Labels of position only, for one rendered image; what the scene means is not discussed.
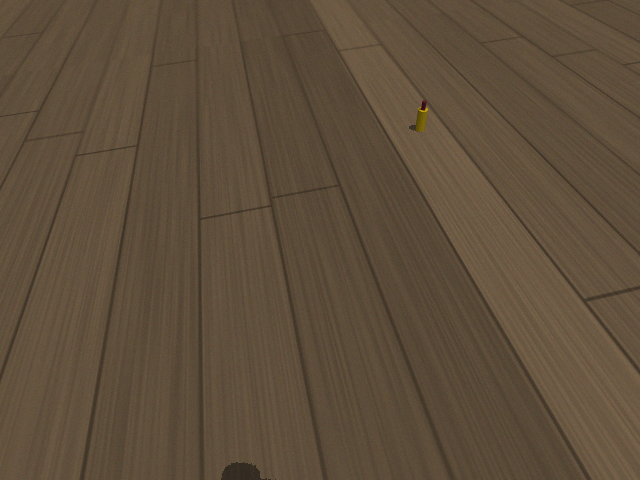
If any bottle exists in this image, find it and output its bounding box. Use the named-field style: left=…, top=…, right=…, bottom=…
left=415, top=100, right=428, bottom=132

